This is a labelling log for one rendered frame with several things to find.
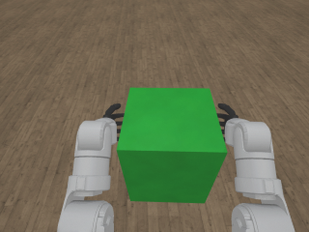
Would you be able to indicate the right robot upper arm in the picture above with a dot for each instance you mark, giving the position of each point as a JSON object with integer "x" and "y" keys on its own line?
{"x": 259, "y": 217}

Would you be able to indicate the right robot hand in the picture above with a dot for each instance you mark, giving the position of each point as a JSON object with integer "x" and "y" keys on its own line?
{"x": 230, "y": 111}

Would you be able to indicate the left robot forearm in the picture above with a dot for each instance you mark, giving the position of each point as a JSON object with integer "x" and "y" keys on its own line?
{"x": 92, "y": 153}

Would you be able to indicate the right robot forearm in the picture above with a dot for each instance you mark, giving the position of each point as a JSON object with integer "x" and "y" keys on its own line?
{"x": 255, "y": 166}

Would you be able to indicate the carton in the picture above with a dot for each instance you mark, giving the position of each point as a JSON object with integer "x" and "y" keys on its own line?
{"x": 171, "y": 145}

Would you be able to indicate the left robot hand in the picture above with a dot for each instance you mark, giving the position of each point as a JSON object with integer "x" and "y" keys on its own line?
{"x": 108, "y": 114}

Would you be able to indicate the left robot upper arm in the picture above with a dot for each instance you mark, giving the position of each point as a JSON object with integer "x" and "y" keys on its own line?
{"x": 87, "y": 216}

